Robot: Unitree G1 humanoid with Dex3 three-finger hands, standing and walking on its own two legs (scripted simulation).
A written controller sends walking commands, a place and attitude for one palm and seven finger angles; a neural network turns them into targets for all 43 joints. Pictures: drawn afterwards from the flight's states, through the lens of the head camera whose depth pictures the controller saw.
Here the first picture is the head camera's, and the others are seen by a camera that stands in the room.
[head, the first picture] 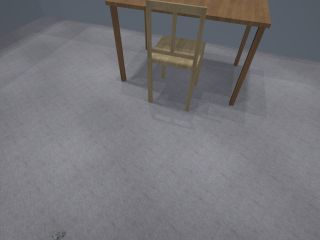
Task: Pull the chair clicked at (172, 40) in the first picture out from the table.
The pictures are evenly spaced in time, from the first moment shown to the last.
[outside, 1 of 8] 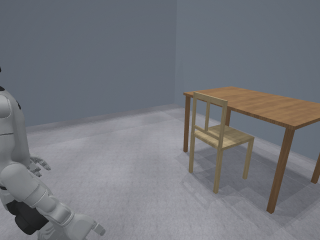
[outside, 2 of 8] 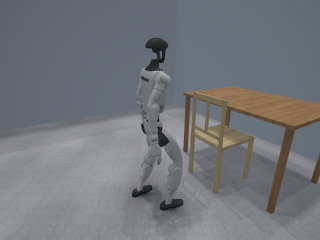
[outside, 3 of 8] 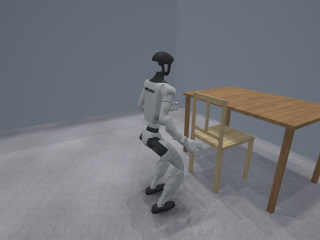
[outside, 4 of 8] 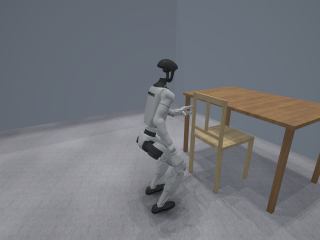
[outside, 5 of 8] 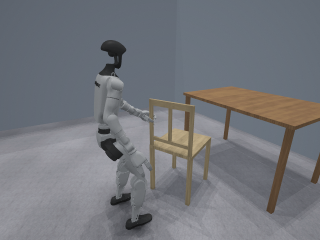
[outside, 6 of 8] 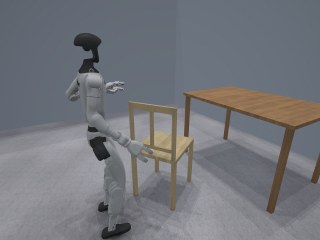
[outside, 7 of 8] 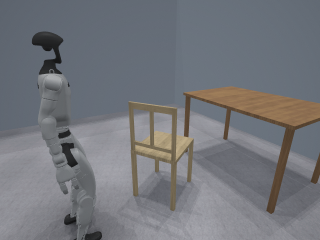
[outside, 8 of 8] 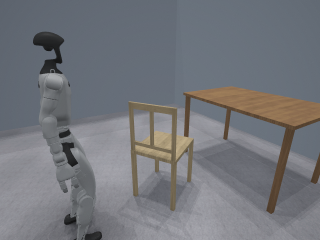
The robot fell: no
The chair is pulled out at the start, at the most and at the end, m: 0.00 0.58 0.58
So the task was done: yes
